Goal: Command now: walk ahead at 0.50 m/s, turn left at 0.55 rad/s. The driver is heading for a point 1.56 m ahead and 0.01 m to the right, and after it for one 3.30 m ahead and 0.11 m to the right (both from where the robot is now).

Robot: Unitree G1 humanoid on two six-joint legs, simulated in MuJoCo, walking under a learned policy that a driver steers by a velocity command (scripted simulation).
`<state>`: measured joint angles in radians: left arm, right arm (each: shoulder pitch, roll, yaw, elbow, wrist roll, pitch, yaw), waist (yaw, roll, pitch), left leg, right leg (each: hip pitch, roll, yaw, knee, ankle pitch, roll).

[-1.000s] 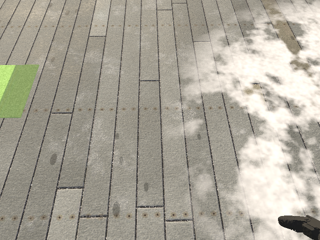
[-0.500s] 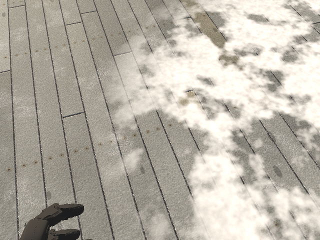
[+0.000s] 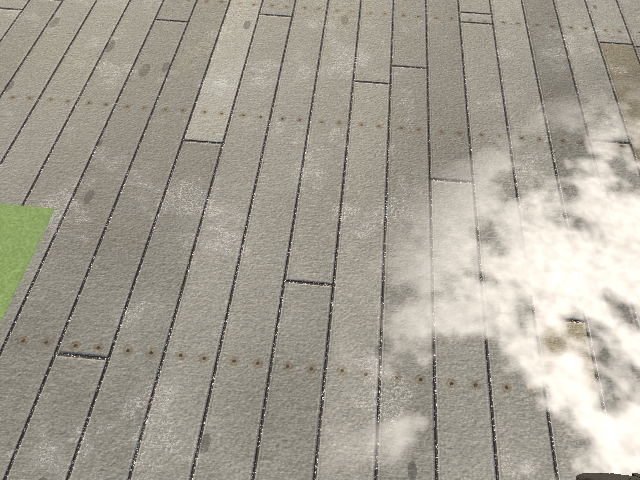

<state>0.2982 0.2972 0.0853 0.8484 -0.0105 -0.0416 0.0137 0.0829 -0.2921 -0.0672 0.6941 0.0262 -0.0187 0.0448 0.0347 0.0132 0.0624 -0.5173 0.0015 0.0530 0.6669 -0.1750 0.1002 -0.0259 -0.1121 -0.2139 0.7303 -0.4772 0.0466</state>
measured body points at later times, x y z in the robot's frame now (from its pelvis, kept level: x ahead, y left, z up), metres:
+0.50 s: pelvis +0.29 -0.01 +0.01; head +0.32 -0.01 +0.46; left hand +0.44 +0.28 -0.07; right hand +0.40 -0.29 -0.11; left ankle +0.11 +0.07 -0.70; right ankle +0.42 -0.09 -0.71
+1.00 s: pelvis +0.55 +0.06 +0.02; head +0.57 +0.06 +0.47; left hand +0.54 +0.35 -0.11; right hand +0.80 -0.17 -0.04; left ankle +0.62 +0.18 -0.71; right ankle +0.43 -0.08 -0.68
